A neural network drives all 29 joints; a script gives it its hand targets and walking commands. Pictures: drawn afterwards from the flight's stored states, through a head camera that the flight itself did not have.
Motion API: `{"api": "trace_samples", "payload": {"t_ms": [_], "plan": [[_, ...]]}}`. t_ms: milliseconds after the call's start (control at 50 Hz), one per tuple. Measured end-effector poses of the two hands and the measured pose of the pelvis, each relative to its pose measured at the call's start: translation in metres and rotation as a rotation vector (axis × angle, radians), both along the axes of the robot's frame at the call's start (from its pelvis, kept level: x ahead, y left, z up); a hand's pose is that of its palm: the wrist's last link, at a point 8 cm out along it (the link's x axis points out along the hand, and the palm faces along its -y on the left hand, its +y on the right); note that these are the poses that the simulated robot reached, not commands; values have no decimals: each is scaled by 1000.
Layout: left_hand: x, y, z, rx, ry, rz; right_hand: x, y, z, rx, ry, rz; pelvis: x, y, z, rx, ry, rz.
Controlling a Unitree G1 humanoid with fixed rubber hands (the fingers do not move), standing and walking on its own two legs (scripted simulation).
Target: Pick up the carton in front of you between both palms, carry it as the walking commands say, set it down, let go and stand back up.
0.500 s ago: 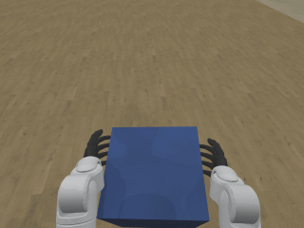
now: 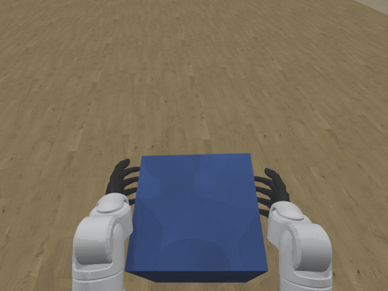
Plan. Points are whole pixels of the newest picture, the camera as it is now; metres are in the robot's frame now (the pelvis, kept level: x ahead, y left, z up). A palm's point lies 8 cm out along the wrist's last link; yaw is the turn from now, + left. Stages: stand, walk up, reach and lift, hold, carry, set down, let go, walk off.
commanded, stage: carry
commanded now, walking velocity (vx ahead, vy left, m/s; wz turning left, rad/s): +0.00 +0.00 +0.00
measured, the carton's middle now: (198, 224) +0.27 +0.00 +0.01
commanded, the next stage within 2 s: none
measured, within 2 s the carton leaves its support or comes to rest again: neither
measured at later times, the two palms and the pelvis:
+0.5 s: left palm (120, 155) +0.37 +0.16 +0.11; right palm (256, 160) +0.37 -0.13 +0.10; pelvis +0.11 +0.01 +0.01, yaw +1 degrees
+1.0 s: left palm (122, 177) +0.36 +0.17 +0.05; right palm (250, 181) +0.36 -0.12 +0.04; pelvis +0.08 +0.01 +0.01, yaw +2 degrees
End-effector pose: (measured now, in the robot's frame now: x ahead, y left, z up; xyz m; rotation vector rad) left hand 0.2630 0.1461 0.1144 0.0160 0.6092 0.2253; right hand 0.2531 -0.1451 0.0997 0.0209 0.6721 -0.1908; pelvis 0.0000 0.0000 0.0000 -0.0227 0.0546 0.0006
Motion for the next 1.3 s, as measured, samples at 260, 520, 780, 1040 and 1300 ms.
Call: {"api": "trace_samples", "payload": {"t_ms": [260,520,780,1040,1300], "plan": [[77,10,5,-28,-3,12,80,10,10,-37,-1,18,79,4,11,9,13,13],[111,19,-4,-9,46,11,115,20,0,-55,61,34,114,12,10,12,17,22],[121,25,-43,21,74,-18,124,24,-40,-87,97,73,101,15,4,10,10,29],[99,28,-69,12,53,-54,106,22,-67,-73,75,117,75,14,6,16,-22,27],[85,30,-57,-1,-8,-47,92,24,-56,-63,13,104,53,16,8,20,-28,28]]}}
